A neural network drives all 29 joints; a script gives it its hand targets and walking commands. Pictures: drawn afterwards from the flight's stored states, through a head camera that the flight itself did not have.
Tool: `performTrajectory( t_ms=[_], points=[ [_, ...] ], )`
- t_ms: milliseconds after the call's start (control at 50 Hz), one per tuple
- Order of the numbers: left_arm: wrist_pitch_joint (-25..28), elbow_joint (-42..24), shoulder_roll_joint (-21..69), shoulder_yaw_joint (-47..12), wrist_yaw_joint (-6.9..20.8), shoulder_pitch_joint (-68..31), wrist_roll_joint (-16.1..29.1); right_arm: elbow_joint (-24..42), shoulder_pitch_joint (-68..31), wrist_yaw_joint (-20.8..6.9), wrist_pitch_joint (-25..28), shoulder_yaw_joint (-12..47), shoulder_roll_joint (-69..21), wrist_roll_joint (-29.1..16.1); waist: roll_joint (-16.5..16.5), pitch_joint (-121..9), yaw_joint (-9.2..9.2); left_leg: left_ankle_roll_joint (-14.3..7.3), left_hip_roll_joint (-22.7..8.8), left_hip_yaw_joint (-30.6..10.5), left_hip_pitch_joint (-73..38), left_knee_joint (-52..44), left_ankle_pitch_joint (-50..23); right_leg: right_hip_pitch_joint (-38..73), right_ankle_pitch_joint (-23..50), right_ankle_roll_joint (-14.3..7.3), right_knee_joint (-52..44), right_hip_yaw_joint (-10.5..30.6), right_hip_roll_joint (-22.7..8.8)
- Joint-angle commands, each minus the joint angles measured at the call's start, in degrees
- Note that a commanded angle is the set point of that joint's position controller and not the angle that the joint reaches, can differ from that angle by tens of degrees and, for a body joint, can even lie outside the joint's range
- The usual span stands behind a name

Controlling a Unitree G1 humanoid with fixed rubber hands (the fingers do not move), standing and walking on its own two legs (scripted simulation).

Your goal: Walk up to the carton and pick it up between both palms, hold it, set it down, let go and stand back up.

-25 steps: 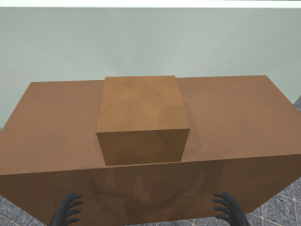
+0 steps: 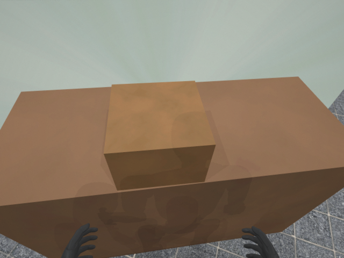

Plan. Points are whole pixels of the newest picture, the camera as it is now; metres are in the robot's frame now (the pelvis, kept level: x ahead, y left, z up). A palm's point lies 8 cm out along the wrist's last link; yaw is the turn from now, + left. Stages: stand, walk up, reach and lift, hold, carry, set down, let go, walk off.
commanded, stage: let go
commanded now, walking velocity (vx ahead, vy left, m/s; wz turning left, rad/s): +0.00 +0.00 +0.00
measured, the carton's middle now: (157, 133) +0.45 +0.04 +0.02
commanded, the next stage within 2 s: stand in 0.52 s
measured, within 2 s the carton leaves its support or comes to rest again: neither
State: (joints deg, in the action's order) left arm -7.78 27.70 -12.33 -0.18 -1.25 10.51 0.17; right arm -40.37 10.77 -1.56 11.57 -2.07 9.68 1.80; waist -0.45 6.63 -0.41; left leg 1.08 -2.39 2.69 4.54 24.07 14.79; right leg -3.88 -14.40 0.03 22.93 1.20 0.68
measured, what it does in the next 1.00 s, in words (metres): stands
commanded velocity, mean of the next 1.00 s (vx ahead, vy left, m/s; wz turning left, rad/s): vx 0.00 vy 0.00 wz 0.00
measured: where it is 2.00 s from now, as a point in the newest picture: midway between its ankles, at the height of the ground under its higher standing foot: outside the picture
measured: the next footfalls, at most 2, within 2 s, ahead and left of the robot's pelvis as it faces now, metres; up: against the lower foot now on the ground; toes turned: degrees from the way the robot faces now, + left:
none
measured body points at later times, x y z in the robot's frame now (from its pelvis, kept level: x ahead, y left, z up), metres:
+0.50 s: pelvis +0.01 +0.00 +0.00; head +0.00 -0.01 +0.45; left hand +0.17 +0.23 -0.08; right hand +0.17 -0.23 -0.09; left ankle -0.01 +0.13 -0.74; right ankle -0.02 -0.12 -0.74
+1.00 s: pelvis -0.01 +0.00 +0.00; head -0.04 +0.01 +0.45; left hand +0.03 +0.31 -0.12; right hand +0.07 -0.30 -0.12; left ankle -0.01 +0.13 -0.74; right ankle -0.02 -0.12 -0.74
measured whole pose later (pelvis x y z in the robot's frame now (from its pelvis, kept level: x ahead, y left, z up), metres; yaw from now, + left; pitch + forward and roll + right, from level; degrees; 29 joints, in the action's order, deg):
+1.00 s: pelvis -0.01 +0.00 +0.00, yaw +3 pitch -6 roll -1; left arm 1.2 49.6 -19.6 2.3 -0.5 17.9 -1.3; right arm -52.9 15.8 -0.1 1.4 -3.7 19.5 0.8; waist 0.1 1.5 0.0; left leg 0.4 -0.9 -0.3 6.4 26.7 14.6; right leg -4.0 -15.0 0.7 24.7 -2.0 -0.9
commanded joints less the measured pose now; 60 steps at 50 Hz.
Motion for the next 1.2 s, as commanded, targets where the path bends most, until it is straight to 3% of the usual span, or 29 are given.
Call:
performTrajectory(
  t_ms=[0, 80, 160, 200, 220, 300, 320, 360, 380, 420, 480, 500, 520, 540, 560, 640, 680, 700, 740, 760, 800, 840, 880, 920, 1020, 1040, 1060, 1140, 1180],
  points=[
    [2.77, -9.11, -6.58, 3.46, -0.47, -2.80, -0.11, 6.73, -3.54, 0.46, 4.00, -2.31, 8.29, -0.85, 2.91, -12.11, -0.21, 2.18, 1.80, 1.21, -8.53, 0.25, -24.12, -3.68, 17.65, -0.83, -4.18, -2.20, 0.90],
    [2.45, -7.11, -6.16, 2.56, 0.32, -3.67, -0.04, 5.14, -3.38, 0.80, 4.22, -2.42, 8.59, -0.87, 0.51, -9.22, 0.93, 1.99, 1.70, 1.03, -9.34, -0.76, -23.41, -4.90, 17.60, -0.23, -5.26, -2.91, 0.99],
    [3.12, -6.31, -6.59, 2.16, 0.22, -3.81, 0.81, 4.72, -4.04, 0.49, 4.66, -1.83, 7.42, -0.97, 2.12, -9.14, -0.25, 2.26, 1.68, 1.86, -8.99, -1.22, -22.36, -5.00, 16.79, -0.76, -5.63, -2.54, 0.87],
    [3.00, -6.18, -6.48, 1.93, 0.21, -3.52, 0.56, 3.61, -3.16, 0.56, 4.35, -1.78, 8.58, -0.39, 2.88, -9.22, 1.06, 2.38, 1.38, 1.15, -9.62, -1.24, -21.44, -5.21, 16.13, -0.77, -5.88, -2.61, 1.07],
    [2.95, -5.91, -6.48, 2.11, 0.33, -3.17, 0.51, 6.05, -3.49, 0.55, 4.55, -1.66, 6.96, -0.62, 2.41, -7.31, -0.25, 2.37, 1.43, 1.14, -8.47, -1.15, -22.16, -4.69, 16.37, -0.56, -5.71, -2.99, 1.20],
    [3.63, -5.43, -5.97, 2.18, 0.36, -4.28, 0.58, 5.92, -4.49, 0.93, 4.58, -1.94, 7.87, -0.47, 1.74, -9.10, 0.60, 2.23, 1.89, 1.43, -9.13, -1.06, -22.24, -4.14, 19.71, -0.12, -4.92, -3.44, 1.14],
    [3.80, -3.49, -5.86, 2.26, 0.52, -2.60, 0.78, 3.45, -4.17, 1.10, 4.71, -0.74, 7.23, -0.73, 1.93, -7.81, -0.41, 1.80, 1.70, 1.53, -9.14, -1.59, -23.48, -4.14, 22.04, -0.07, -5.38, -2.54, 0.71],
    [3.58, -5.73, -5.22, 2.82, 0.66, -1.95, -0.01, 4.18, -3.12, 1.19, 4.55, -1.21, 8.57, -0.69, 1.93, -7.71, -0.10, 2.06, 1.87, 0.89, -8.70, -1.83, -22.84, -2.46, 21.11, 0.20, -5.19, -2.28, 0.59],
    [3.92, -5.83, -6.27, 1.79, 0.81, -3.70, 0.98, 4.11, -4.46, 1.40, 4.41, -2.04, 7.88, -0.31, 0.78, -8.16, 1.68, 1.88, 2.14, 1.13, -9.57, -1.72, -20.41, -3.98, 19.17, 0.70, -5.47, -3.10, 0.59],
    [3.29, -4.30, -6.20, 2.49, 0.84, -3.05, 0.07, 4.82, -4.79, 1.68, 4.02, -1.92, 7.00, 0.05, 0.22, -5.79, -0.21, 1.33, 2.12, 1.35, -8.74, -1.93, -18.66, -5.63, 17.88, 0.79, -6.10, -3.10, 0.33],
    [4.02, -4.39, -4.63, 2.29, 0.75, -2.65, -0.03, 4.68, -4.01, 1.46, 4.26, -1.79, 7.60, 0.32, 0.07, -6.71, 0.10, 1.62, 2.07, 1.44, -8.53, -2.63, -18.10, -4.75, 17.58, 0.47, -5.56, -3.07, 0.62],
    [3.72, -4.68, -5.46, 2.34, 0.59, -3.12, -0.06, 4.83, -5.05, 1.90, 4.19, -1.40, 7.88, 0.22, 0.27, -5.51, 0.83, 1.10, 1.93, 1.22, -9.12, -2.51, -17.92, -4.68, 17.20, 0.78, -5.55, -2.90, 0.31],
    [8.00, 2.77, -15.71, 7.62, -0.40, 3.15, -2.81, -0.67, -0.10, 2.35, -2.37, -4.70, 19.09, -0.24, 0.08, -10.60, -1.43, -2.62, -2.63, -3.72, 2.36, 1.59, -24.61, 0.11, 22.15, -1.53, -0.21, 0.83, -5.96],
    [8.74, 4.07, -14.91, 7.23, -0.15, 3.61, -2.23, 0.19, -0.49, 2.41, -4.86, -4.53, 17.43, -0.31, -1.93, -11.31, -2.39, -3.08, -1.89, -2.81, 3.06, 1.51, -22.43, 2.03, 23.57, -0.88, 0.05, 0.19, -5.49],
    [8.98, 5.33, -12.86, 6.78, 0.21, 4.08, -2.00, -0.46, 1.19, 2.42, -5.81, -4.82, 16.58, -1.12, -0.55, -10.88, -0.74, -3.56, -2.26, -3.81, 0.85, 1.46, -21.24, -0.44, 24.53, -0.91, -0.09, 1.03, -5.58],
    [10.61, 6.46, -13.45, 5.39, 0.65, 2.25, -1.74, -1.97, 2.85, 2.84, -7.39, -4.86, 16.63, -1.08, -1.96, -8.05, 0.43, -3.36, -2.75, -5.12, 1.03, 1.25, -18.23, -4.21, 19.18, -0.80, -1.57, 0.98, -5.38],
    [11.28, 8.46, -14.91, 6.10, 0.37, 5.10, -1.18, -1.61, -1.33, 1.92, -8.54, -4.28, 15.84, -0.88, -3.28, -8.42, -1.82, -3.70, -1.92, -4.51, 4.27, 1.53, -14.42, -2.52, 21.85, 1.05, -1.76, 1.26, -6.31],
    [11.33, 7.88, -14.92, 5.69, 0.30, 1.02, -1.72, -1.92, 0.66, 1.92, -8.43, -4.22, 14.53, -1.51, -0.85, -5.75, 0.79, -2.73, -2.21, -5.30, 3.40, -0.29, -9.68, -4.75, 17.97, -0.14, -1.50, 2.22, -7.34],
    [11.35, 10.32, -15.05, 5.80, 0.60, 3.69, -1.27, -2.70, -0.86, 1.98, -8.46, -4.35, 16.14, -0.42, 1.89, -4.86, -0.36, -4.08, -2.58, -6.48, 3.02, -0.16, -10.66, -5.80, 10.93, -0.69, -3.43, 2.59, -6.31],
    [10.97, 10.55, -14.65, 5.50, 0.35, 1.62, -2.13, -3.87, 1.39, 2.28, -8.60, -4.82, 18.20, -1.21, 2.90, -0.43, 1.27, -3.55, -3.23, -6.09, 4.94, -0.32, -12.58, -7.32, 11.02, -0.73, -4.03, 2.54, -6.65],
    [11.34, 10.90, -16.45, 5.88, 0.28, -0.49, -1.19, -5.43, 3.24, 2.03, -8.36, -4.35, 18.69, -1.11, -3.01, -3.68, 1.96, -3.89, -4.01, -7.62, 2.56, -1.87, -13.59, -5.98, 13.00, -1.06, -3.85, 2.25, -6.65],
    [11.44, 12.61, -15.43, 5.37, 0.58, 3.33, -1.00, -5.38, 0.34, 2.16, -7.99, -4.66, 20.71, -0.81, 2.59, -1.47, 0.11, -4.43, -3.63, -7.03, 6.26, -1.54, -13.23, -4.11, 8.89, -0.27, -3.94, 1.92, -6.54],
    [11.17, 14.60, -15.88, 4.99, 0.46, 2.15, -1.56, -7.71, 3.21, 2.05, -8.85, -4.24, 19.24, -0.75, 3.27, -1.48, 1.06, -3.39, -3.17, -6.92, 4.83, -2.07, -12.79, -4.44, 9.49, -1.26, -3.88, 2.67, -6.98],
    [10.91, 16.07, -17.45, 5.03, -0.01, 3.79, -1.67, -7.75, 1.44, 1.83, -8.79, -3.48, 18.95, -1.25, -1.00, 0.19, 0.65, -3.67, -4.21, -8.75, 6.27, -3.93, -9.09, -5.40, 5.55, -0.97, -3.71, 2.40, -6.39],
    [10.64, 19.55, -16.20, 3.80, 0.72, 5.35, -0.97, -10.41, 3.56, 2.10, -8.67, -2.73, 19.26, -1.67, 2.21, -3.26, 0.45, -3.70, -3.80, -9.36, 5.60, -4.74, -6.39, -2.99, 3.54, -0.88, -5.14, 1.87, -6.43],
    [10.70, 19.20, -17.72, 4.11, 0.55, 3.98, -1.13, -10.38, 3.42, 2.00, -8.55, -2.78, 19.90, -1.37, -0.64, -0.48, 1.30, -3.12, -3.78, -9.21, 5.74, -5.14, -7.91, -3.97, 3.46, -0.74, -6.15, 1.41, -6.95],
    [10.69, 20.11, -16.80, 3.93, 0.52, 5.02, -0.77, -11.48, 3.47, 2.40, -8.79, -2.98, 21.34, -1.11, 1.77, -0.53, 0.45, -3.72, -4.00, -9.40, 6.24, -5.08, -8.50, -4.35, 4.51, -1.09, -5.38, 2.65, -7.27],
    [10.44, 21.91, -17.39, 3.78, 0.38, 5.38, -0.37, -12.24, 2.91, 1.85, -8.80, -2.01, 19.32, -1.62, 0.95, -2.35, -0.07, -2.53, -2.59, -8.80, 7.63, -7.33, -0.38, -2.76, 0.78, -0.05, -5.50, 1.58, -6.45],
    [10.40, 23.31, -17.32, 3.60, 0.13, 7.27, -0.64, -11.69, -0.03, 1.85, -8.59, -1.76, 18.99, -2.08, 1.88, -0.74, -0.21, -3.58, -4.02, -11.36, 9.19, -9.07, 1.67, -2.50, 3.31, -0.31, -4.68, 1.11, -6.23]
  ],
)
